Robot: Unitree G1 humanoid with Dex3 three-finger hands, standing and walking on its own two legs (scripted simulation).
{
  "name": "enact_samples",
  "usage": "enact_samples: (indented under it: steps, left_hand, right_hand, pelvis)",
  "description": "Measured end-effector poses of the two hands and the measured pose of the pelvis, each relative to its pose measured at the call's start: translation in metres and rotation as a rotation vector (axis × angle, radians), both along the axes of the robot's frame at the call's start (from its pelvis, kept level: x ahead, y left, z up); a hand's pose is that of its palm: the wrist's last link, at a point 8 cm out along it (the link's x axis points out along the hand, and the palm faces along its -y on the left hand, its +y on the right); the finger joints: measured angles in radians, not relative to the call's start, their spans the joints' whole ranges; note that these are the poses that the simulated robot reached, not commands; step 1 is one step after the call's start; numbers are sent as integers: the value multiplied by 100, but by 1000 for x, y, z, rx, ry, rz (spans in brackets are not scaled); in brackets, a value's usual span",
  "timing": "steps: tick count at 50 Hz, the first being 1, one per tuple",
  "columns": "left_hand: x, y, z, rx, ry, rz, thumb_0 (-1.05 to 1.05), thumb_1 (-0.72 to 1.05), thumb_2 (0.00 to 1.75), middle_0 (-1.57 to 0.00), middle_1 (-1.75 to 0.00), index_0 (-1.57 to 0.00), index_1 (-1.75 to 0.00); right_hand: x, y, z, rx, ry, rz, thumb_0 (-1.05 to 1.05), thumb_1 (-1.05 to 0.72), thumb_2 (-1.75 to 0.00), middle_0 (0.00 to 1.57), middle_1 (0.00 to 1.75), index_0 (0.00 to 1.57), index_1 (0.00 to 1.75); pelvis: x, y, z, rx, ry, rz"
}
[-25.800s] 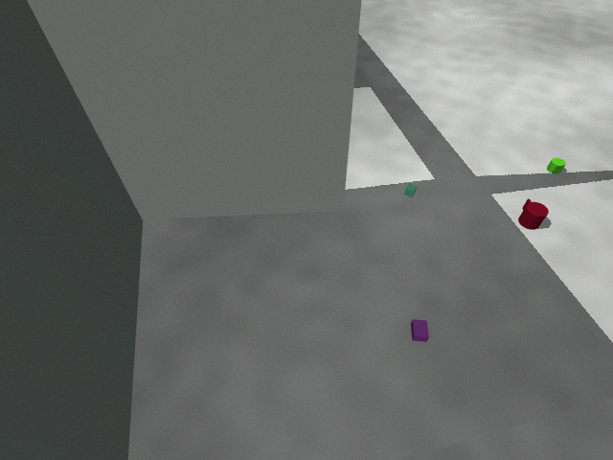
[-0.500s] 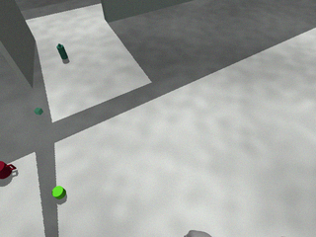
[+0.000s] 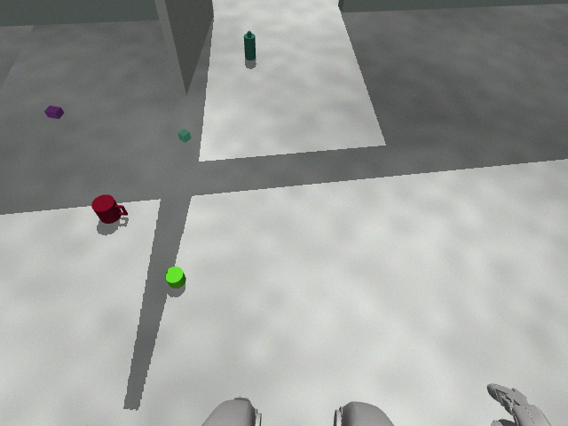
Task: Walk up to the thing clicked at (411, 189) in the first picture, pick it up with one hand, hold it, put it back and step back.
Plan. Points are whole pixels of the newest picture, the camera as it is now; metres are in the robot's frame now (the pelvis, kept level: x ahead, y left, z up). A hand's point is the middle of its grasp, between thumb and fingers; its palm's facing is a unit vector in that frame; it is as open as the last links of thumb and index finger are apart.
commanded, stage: walk up
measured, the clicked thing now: (184, 135) +1.40 +0.52 -0.72
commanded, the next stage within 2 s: stand in 1.34 s
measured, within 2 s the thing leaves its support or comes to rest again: neither
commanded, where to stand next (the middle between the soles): +0.07 -0.04 m, yaw +15 degrees
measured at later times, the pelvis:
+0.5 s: pelvis -0.01 -0.04 +0.01, yaw +13 degrees
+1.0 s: pelvis +0.01 -0.03 +0.02, yaw +18 degrees
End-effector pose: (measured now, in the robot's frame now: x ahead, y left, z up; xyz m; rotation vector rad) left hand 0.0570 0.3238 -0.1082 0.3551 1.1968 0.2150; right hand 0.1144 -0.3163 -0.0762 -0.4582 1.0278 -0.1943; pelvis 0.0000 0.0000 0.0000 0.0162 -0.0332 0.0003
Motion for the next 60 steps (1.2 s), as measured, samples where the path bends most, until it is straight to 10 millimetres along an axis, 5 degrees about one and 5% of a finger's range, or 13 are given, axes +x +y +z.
enact_samples:
  steps: [10,14,19,24,30,44,60]
  left_hand:
    - [-16,-18,-3,10,-27,66,1,91,90,-21,-30,-20,-30]
    - [-34,-31,2,51,-42,97,1,91,90,-21,-30,-20,-30]
    - [-62,-41,22,64,-30,151,1,90,90,-21,-30,-20,-30]
    - [-85,-34,31,73,-10,183,1,90,90,-21,-30,-21,-30]
    - [-104,-19,12,54,26,260,1,90,90,-21,-30,-20,-30]
    - [-92,-50,5,-33,21,286,1,90,90,-21,-30,-20,-30]
    - [-43,-30,20,-36,-77,307,1,90,90,-21,-30,-20,-30]
  right_hand:
    - [20,-10,-11,2,7,78,0,-90,-90,21,30,21,30]
    - [28,-22,-28,25,19,102,0,-90,-90,21,30,21,30]
    - [34,-21,-27,49,64,139,0,-90,-90,21,30,20,30]
    - [39,-14,-23,59,102,182,0,-90,-90,20,30,20,30]
    - [43,5,-26,44,88,205,0,-90,-90,20,30,20,30]
    - [65,22,-21,84,98,216,0,-90,-90,21,30,20,30]
    - [81,36,-3,67,122,232,0,-90,-90,20,30,20,30]
  pelvis:
    - [-2,-21,-7,-24,19,94]
    - [-7,-37,-13,-42,11,130]
    - [-8,-42,1,4,4,175]
    - [-8,-38,8,14,8,213]
    - [-7,-26,-1,19,-5,242]
    - [4,-29,11,-22,-3,287]
    - [9,-26,27,-30,-6,317]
